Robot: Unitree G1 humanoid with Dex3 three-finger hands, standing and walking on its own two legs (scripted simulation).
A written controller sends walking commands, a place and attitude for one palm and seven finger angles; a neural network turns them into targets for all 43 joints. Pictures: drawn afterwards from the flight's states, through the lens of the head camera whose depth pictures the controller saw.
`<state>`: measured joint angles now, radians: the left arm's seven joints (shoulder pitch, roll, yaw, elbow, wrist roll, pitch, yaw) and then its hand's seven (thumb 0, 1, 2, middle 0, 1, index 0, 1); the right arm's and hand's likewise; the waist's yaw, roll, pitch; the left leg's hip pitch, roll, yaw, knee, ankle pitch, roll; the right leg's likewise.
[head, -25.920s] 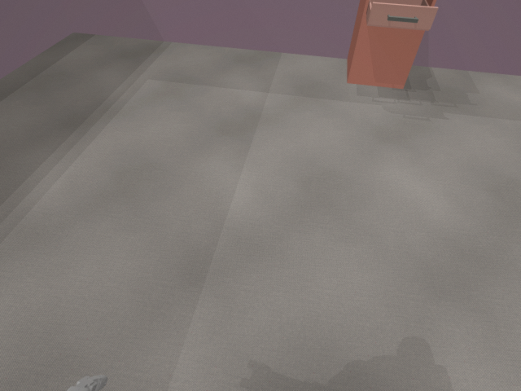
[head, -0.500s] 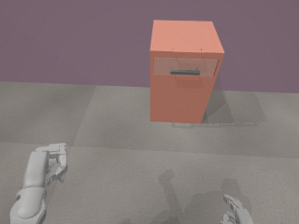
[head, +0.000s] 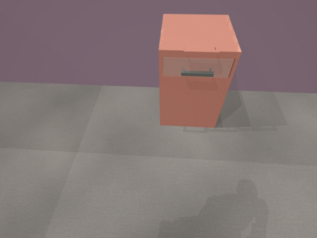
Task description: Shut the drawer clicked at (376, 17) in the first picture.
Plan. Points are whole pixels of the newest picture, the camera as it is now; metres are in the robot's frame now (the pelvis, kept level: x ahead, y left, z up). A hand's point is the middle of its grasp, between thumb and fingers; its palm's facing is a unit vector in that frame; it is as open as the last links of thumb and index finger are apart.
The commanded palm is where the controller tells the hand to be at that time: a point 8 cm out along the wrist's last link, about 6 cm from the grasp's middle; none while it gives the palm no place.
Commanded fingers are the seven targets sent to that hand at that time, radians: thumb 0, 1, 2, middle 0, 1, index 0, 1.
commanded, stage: let the arm hang, fingers relaxed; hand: left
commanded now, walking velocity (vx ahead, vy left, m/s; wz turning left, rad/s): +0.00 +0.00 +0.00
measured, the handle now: (197, 71) +0.97 -0.17 -0.21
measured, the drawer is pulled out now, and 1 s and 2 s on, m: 0.00 0.00 0.00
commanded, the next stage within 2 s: look to check the result in 0.50 s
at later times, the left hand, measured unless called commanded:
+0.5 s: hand out of the picture +0.02 +0.16 -0.17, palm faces +0.01 -0.98 -0.19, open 7.3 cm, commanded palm none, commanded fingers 0.00 0.90 0.90 -0.20 -0.30 -0.20 -0.30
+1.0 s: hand out of the picture +0.03 +0.16 -0.17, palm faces +0.02 -0.98 -0.20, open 7.3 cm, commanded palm none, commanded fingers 0.00 0.90 0.90 -0.20 -0.30 -0.20 -0.30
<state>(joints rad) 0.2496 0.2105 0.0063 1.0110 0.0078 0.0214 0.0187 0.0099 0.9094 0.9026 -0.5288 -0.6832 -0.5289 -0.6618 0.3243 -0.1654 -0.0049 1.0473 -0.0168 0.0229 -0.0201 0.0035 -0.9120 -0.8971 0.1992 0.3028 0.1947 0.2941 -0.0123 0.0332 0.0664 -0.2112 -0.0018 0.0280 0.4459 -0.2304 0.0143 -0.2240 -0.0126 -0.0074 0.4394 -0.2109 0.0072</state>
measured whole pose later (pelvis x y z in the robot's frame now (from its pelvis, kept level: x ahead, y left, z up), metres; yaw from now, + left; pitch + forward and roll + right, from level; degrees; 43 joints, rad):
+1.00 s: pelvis +0.03 -0.01 +0.00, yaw -1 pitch -1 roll +0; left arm 0.27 0.13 0.01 1.14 0.01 -0.01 0.03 0.01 0.92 0.90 -0.20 -0.30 -0.20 -0.30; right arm 0.30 -0.12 -0.01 1.15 -0.01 -0.01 -0.04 0.00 -0.91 -0.90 0.20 0.30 0.19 0.29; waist 0.00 0.02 0.05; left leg -0.13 0.01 0.04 0.40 -0.26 0.00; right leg -0.16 0.00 0.01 0.42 -0.25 0.00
